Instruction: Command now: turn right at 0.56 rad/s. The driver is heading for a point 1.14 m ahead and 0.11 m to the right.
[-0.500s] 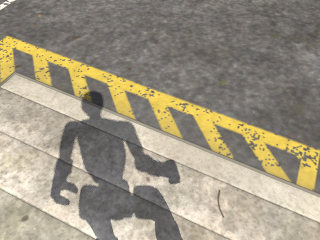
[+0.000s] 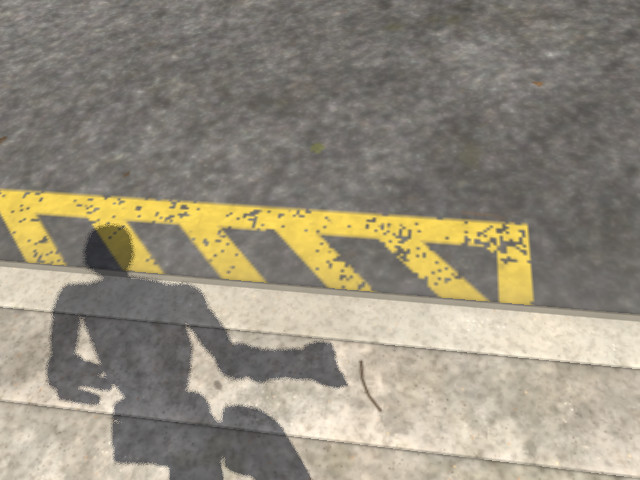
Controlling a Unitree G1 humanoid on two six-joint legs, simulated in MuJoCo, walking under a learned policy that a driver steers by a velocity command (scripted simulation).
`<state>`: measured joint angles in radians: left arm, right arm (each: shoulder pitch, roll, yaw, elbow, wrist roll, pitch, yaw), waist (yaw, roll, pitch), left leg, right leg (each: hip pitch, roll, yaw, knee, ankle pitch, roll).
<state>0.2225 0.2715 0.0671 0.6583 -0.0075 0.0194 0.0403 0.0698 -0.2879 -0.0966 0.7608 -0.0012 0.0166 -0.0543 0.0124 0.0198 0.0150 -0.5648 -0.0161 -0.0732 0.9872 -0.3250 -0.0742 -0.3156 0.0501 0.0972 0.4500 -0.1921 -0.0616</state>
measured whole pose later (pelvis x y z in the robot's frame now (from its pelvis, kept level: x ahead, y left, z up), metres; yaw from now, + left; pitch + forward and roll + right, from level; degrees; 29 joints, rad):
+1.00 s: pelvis +0.03 -0.02 +0.00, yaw -22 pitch +2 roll +0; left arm 0.37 0.26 0.05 0.70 -0.01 -0.05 0.01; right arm 0.17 -0.31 -0.07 0.79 0.02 -0.05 0.03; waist 0.04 0.03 -0.02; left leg -0.55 0.07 -0.01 0.72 -0.13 -0.02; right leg -0.07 0.02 0.02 0.26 -0.23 -0.03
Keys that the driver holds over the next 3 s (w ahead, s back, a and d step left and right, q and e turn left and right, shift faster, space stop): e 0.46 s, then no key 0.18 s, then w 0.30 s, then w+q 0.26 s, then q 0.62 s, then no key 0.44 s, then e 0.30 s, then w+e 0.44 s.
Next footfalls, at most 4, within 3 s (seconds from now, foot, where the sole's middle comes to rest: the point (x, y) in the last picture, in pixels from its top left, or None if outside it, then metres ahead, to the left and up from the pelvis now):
0.24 left None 0.07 0.14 -0.78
0.66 right None -0.02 -0.12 -0.78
1.16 left None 0.26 0.05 -0.78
1.66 right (439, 472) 0.46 -0.15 -0.78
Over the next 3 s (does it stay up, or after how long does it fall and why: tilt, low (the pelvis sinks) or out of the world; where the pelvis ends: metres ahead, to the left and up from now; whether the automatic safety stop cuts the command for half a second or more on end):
stays up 0.42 -0.08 0.01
